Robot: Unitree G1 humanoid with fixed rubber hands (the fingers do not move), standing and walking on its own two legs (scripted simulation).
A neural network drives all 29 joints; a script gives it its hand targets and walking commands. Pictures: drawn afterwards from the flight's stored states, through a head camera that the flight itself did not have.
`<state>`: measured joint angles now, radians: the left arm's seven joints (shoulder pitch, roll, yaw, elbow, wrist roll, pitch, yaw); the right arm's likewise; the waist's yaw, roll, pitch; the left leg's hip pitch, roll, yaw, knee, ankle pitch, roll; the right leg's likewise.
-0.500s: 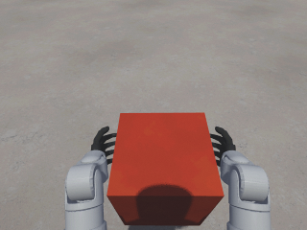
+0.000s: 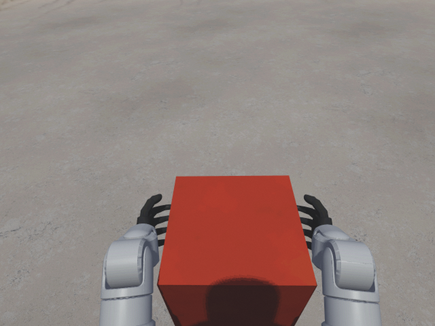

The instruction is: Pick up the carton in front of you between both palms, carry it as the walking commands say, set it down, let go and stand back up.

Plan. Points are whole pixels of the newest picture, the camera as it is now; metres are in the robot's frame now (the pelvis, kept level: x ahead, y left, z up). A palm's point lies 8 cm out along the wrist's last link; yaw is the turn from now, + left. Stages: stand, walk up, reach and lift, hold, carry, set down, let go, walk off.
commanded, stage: carry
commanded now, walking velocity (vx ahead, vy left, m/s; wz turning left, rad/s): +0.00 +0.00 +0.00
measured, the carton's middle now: (232, 258) +0.26 +0.00 +0.00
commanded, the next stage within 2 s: hold in 1.54 s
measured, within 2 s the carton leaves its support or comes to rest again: neither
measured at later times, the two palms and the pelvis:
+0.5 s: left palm (151, 250) +0.26 +0.15 +0.03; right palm (314, 250) +0.26 -0.15 +0.03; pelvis -0.02 +0.00 +0.00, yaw +0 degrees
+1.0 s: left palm (145, 260) +0.24 +0.15 +0.04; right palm (316, 260) +0.24 -0.15 +0.04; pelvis -0.05 +0.00 +0.00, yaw +0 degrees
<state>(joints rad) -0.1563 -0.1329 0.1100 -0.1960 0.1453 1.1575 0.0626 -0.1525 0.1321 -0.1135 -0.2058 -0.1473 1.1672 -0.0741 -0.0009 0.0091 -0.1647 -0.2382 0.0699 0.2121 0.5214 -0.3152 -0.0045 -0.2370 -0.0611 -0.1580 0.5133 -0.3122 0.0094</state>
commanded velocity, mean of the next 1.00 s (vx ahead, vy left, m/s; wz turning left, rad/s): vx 0.00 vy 0.00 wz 0.00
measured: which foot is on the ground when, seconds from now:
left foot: down 0.00-1.00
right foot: down 0.00-1.00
